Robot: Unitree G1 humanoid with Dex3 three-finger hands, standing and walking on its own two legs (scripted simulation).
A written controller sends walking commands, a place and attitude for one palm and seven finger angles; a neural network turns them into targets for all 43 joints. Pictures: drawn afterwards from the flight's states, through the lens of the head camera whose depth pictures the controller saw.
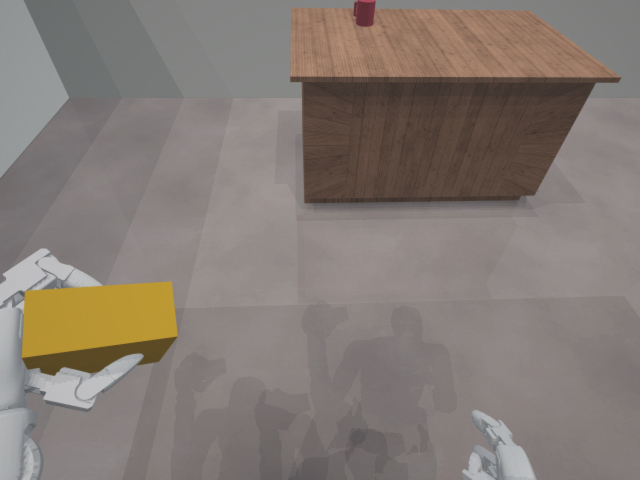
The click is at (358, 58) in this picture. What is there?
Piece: table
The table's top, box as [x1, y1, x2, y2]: [290, 8, 620, 82]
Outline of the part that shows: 291,8 290,81 618,82 620,78 614,72 530,11 375,9 373,24 368,27 362,27 355,24 355,16 352,14 353,8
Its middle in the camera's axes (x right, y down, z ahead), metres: +0.46 -0.83 +1.61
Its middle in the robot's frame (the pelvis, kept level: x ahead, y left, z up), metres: +1.78 -0.37 -0.10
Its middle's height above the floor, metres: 0.67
